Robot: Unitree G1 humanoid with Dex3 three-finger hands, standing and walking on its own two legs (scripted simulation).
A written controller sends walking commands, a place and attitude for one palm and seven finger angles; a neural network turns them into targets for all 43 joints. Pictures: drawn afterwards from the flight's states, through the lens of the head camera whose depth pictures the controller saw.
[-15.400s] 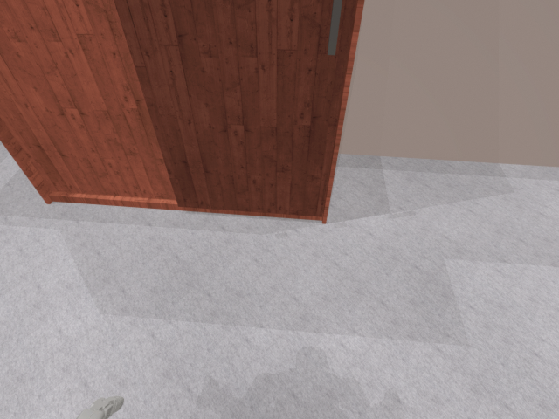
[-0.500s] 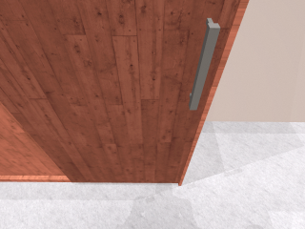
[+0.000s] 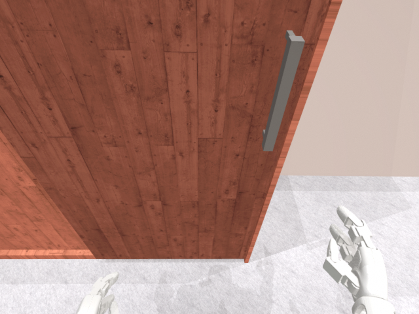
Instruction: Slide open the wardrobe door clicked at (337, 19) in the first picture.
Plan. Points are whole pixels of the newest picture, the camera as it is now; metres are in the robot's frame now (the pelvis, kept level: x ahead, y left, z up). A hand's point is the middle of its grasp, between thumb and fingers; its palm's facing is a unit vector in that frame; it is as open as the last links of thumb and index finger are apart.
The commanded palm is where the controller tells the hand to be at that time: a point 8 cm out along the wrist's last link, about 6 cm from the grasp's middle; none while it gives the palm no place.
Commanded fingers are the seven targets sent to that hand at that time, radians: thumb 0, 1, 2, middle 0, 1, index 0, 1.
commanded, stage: raise the hand with hooked fingers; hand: right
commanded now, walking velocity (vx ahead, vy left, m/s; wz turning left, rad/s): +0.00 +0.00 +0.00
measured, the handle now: (277, 97) +0.49 -0.09 +0.19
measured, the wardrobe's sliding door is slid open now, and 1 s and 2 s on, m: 0.00 0.00 0.00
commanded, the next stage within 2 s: move the hooked fingers beside the handle in 1.88 s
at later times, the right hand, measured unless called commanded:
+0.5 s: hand (338, 274) +0.20 -0.19 +0.05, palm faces -0.16 +0.98 -0.11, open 10.4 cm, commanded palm +0.16 -0.26 +0.07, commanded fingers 0.00 -0.04 -0.53 0.26 0.86 0.26 0.86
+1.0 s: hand out of the picture +0.24 -0.27 +0.16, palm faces +0.03 +0.99 -0.10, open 13.2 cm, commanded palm +0.21 -0.31 +0.16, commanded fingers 0.00 0.50 -0.30 0.30 1.20 0.30 1.20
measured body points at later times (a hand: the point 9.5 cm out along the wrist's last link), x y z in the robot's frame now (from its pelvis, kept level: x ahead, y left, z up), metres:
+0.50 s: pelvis -0.03 +0.02 -0.03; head -0.01 +0.03 +0.42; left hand +0.16 +0.24 -0.10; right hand +0.20 -0.24 +0.06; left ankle -0.01 +0.12 -0.73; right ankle +0.02 -0.10 -0.73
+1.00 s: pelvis +0.00 -0.01 +0.00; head -0.03 -0.02 +0.45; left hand +0.19 +0.22 -0.04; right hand +0.23 -0.32 +0.17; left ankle -0.01 +0.12 -0.73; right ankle +0.02 -0.10 -0.73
